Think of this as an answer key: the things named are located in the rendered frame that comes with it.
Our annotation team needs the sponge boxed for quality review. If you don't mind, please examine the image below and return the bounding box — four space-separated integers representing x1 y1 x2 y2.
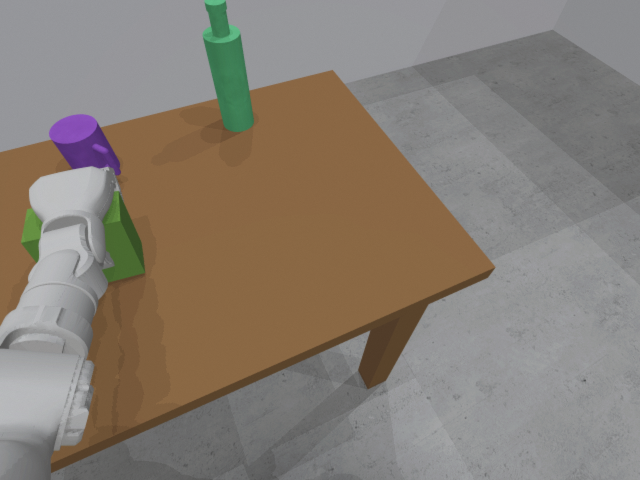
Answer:
21 191 145 282

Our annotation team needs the left robot upper arm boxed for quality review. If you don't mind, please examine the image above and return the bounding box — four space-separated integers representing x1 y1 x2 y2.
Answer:
0 348 95 480

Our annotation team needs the table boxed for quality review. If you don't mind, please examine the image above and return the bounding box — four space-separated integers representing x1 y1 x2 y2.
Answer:
0 70 496 473

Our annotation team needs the robot left forearm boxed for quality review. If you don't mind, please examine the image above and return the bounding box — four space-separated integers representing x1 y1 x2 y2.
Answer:
0 210 108 360

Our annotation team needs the robot left hand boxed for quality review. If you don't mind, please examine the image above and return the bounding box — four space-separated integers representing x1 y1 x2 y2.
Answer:
29 166 124 269

